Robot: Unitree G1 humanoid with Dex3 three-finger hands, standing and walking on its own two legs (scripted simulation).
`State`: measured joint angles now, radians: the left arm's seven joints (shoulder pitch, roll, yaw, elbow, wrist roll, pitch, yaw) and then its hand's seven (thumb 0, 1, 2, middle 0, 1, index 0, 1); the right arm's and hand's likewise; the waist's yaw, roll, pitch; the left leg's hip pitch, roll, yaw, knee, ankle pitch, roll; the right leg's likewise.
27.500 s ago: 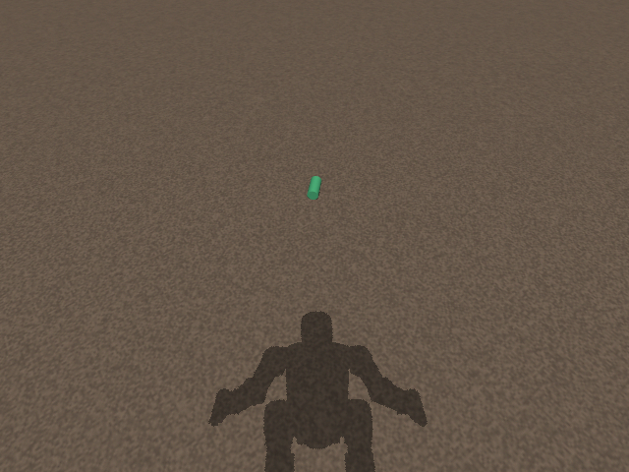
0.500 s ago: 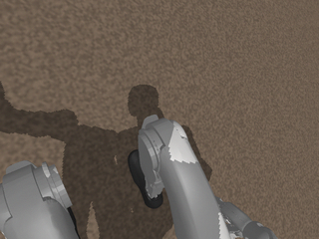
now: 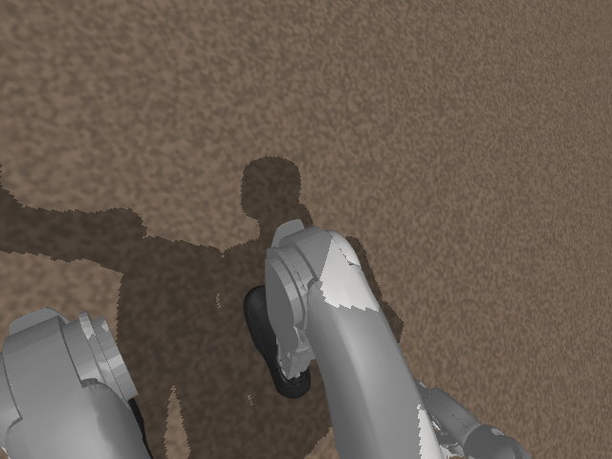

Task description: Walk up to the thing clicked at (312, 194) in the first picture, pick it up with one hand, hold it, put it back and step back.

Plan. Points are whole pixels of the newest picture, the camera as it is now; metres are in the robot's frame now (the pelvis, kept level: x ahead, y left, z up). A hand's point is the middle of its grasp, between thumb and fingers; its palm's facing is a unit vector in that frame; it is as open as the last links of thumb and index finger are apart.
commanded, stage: open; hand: left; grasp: from above
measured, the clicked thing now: out of the picture +0.48 +0.33 -0.28
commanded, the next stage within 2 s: withdraw in 0.22 s
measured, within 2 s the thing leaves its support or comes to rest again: neither
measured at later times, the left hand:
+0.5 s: hand out of the picture +0.46 +0.32 -0.23, palm faces -0.41 -0.14 -0.90, open 13.1 cm
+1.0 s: hand out of the picture +0.42 +0.34 -0.07, palm faces -0.53 -0.15 -0.83, open 13.3 cm
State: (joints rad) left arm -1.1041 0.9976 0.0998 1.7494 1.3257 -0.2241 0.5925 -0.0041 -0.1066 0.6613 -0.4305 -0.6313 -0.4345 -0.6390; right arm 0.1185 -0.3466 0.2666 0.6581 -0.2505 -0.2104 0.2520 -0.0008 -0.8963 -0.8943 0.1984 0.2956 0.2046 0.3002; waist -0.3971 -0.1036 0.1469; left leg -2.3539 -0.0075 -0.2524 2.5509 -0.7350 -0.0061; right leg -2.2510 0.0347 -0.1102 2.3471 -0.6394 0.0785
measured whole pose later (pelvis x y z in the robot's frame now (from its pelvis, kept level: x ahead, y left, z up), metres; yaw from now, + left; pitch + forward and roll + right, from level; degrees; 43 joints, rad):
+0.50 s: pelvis +0.00 +0.00 +0.00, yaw +0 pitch +29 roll -14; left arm -1.08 0.98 0.12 1.68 1.32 -0.23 0.59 0.00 -0.34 0.86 -0.22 -0.87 -0.23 -0.87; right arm 0.13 -0.35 0.26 0.66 -0.24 -0.20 0.24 0.00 -0.90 -0.89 0.20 0.30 0.20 0.30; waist -0.38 -0.10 0.14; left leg -2.35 -0.01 -0.25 2.54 -0.73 -0.02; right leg -2.25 0.03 -0.11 2.34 -0.63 0.08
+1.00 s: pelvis -0.01 -0.01 +0.06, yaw +7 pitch +33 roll -8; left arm -1.02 0.75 -0.04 1.32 1.10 -0.15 0.08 0.00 -0.39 0.93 -0.20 -0.90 -0.19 -0.91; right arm 0.14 -0.33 0.08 0.64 -0.09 -0.01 0.15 0.00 -0.91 -0.90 0.20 0.30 0.20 0.30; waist -0.22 0.04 -0.05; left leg -2.21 -0.01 -0.13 2.29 -0.66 0.00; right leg -2.15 -0.01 -0.03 2.18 -0.62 0.06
